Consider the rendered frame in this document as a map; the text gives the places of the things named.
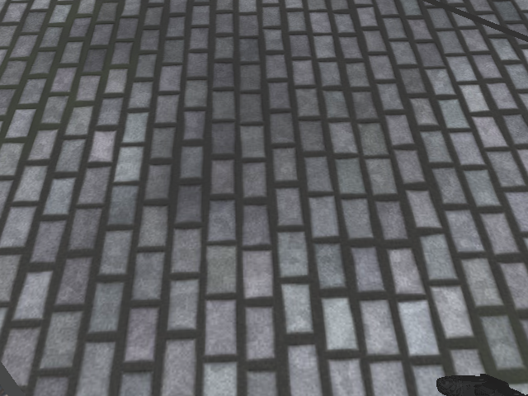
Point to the robot right hand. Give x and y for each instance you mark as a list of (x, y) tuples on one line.
[(471, 385)]

